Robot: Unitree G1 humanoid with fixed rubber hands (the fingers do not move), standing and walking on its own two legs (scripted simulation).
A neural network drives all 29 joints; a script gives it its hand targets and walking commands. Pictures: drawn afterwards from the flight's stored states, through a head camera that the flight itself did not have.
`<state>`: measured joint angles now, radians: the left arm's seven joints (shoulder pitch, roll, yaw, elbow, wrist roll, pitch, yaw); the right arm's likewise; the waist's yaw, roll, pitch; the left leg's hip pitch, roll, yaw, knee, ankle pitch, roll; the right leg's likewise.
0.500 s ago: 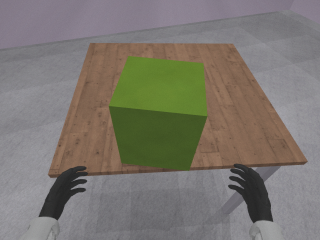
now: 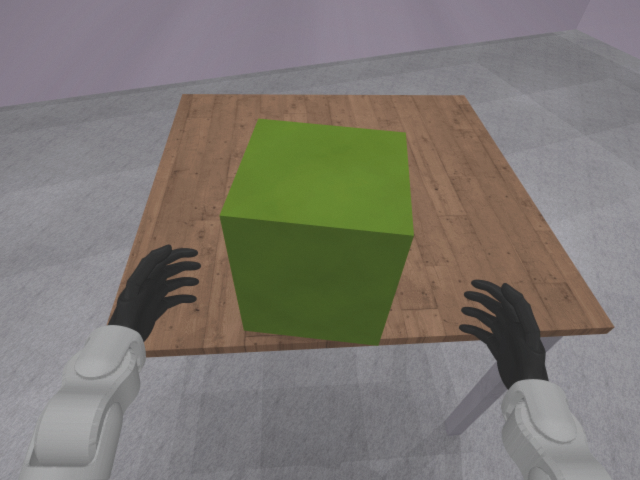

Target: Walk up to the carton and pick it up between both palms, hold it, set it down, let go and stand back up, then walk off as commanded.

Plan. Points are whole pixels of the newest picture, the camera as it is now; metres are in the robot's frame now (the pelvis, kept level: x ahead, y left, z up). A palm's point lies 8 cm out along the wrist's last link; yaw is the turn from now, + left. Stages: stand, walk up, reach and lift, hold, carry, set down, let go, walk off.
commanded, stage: reach and lift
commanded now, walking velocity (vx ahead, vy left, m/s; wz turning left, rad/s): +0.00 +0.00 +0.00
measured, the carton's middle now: (320, 236) +0.45 +0.02 +0.05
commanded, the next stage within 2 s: none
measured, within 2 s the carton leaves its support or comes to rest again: neither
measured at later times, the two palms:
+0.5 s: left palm (147, 242) +0.34 +0.21 +0.16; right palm (513, 286) +0.31 -0.18 +0.13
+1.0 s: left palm (134, 166) +0.40 +0.22 +0.21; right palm (503, 211) +0.37 -0.18 +0.18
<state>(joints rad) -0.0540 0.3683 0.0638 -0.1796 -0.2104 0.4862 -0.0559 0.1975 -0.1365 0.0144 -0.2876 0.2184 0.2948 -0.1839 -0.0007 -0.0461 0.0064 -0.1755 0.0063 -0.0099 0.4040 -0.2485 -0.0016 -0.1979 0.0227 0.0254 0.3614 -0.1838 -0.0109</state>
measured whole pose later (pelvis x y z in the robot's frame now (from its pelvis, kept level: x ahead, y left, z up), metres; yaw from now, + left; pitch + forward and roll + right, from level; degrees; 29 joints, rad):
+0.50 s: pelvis +0.00 +0.00 +0.00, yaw +0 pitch +1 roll -1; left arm -0.40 0.37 0.07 -0.08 -0.21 0.69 -0.06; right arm -0.17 -0.16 -0.06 -0.15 0.25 0.48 -0.24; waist 0.00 -0.05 0.01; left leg -0.18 0.01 -0.01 0.40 -0.24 0.00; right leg -0.20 0.02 0.03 0.36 -0.18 -0.01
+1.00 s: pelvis -0.01 +0.00 +0.00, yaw +0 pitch +1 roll -1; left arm -0.79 0.44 0.07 0.29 -0.21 0.69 -0.06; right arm -0.58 -0.20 -0.10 0.20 0.29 0.49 -0.24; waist 0.00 -0.05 0.01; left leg -0.18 0.01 -0.01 0.40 -0.24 0.00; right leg -0.20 0.02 0.03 0.36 -0.17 -0.01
